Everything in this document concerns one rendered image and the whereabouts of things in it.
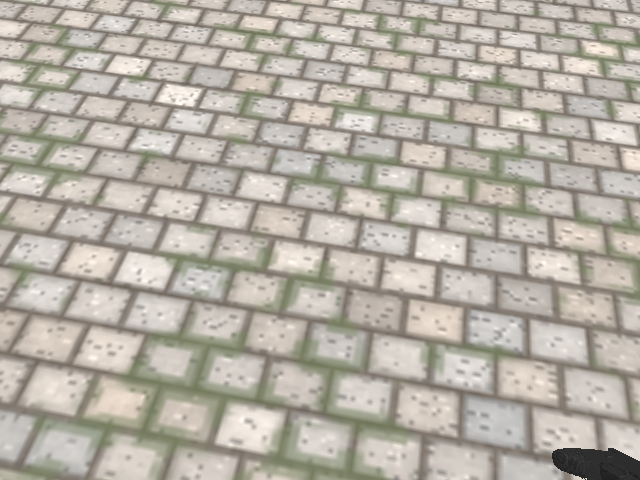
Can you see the robot right hand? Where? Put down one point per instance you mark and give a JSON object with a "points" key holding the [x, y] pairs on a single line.
{"points": [[597, 464]]}

